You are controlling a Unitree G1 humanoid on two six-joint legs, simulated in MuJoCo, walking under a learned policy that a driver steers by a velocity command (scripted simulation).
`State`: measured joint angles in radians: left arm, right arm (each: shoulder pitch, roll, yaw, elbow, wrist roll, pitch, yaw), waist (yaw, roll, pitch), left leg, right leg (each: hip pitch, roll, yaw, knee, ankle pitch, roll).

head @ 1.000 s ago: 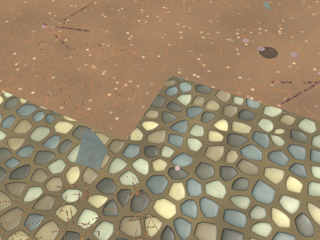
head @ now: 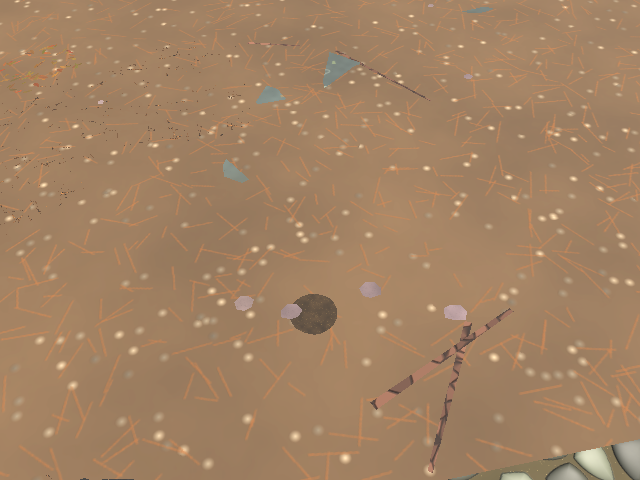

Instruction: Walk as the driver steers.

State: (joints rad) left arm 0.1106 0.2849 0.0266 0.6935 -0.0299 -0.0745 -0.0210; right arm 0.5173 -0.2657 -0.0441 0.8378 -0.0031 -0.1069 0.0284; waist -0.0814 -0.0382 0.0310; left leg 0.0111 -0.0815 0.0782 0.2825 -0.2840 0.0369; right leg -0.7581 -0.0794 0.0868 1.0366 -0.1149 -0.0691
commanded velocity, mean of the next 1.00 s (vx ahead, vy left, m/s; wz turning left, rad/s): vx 0.67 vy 0.00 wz -0.87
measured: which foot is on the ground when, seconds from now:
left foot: down 0.00-0.22, up 0.24-0.58, down 0.60-1.00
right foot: up 0.00-0.20, down 0.22-0.60, up 0.62-1.00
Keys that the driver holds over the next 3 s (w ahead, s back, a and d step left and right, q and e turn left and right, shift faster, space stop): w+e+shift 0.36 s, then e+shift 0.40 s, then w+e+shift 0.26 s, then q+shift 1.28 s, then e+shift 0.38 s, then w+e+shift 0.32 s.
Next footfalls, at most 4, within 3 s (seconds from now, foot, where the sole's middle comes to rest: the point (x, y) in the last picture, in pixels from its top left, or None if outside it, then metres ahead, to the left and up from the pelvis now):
0.22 right None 0.43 -0.09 -0.77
0.60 left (339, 335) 0.84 -0.07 -0.77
1.04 right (424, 412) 0.63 -0.23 -0.77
1.44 left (464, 291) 0.94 -0.40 -0.77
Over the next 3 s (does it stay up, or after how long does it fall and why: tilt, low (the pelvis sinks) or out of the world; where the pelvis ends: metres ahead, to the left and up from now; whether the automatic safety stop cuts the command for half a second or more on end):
stays up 0.92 -0.51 0.00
